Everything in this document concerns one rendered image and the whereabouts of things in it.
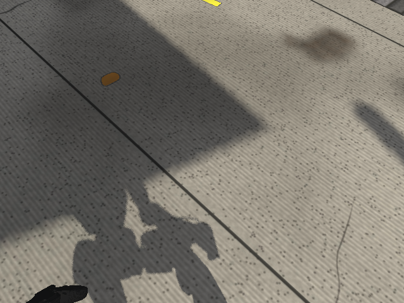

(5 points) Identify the robot left hand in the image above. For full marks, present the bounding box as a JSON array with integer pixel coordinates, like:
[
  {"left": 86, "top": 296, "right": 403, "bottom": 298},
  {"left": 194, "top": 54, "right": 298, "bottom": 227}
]
[{"left": 26, "top": 285, "right": 88, "bottom": 303}]

